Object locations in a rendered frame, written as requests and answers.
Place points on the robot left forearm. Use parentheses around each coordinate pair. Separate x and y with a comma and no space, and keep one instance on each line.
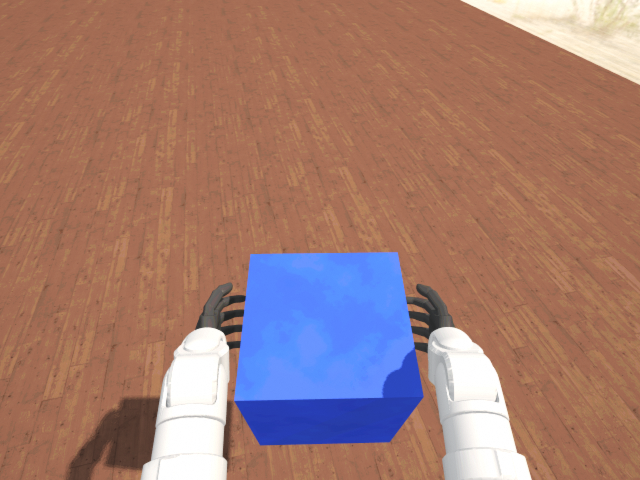
(188,442)

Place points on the left robot hand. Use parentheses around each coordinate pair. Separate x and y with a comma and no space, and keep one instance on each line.
(212,318)

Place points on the robot right forearm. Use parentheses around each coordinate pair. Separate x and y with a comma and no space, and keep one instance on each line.
(478,439)

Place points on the carton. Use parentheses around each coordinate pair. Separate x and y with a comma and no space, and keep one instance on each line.
(327,354)

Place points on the right robot hand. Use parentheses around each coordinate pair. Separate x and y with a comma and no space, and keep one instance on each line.
(438,316)

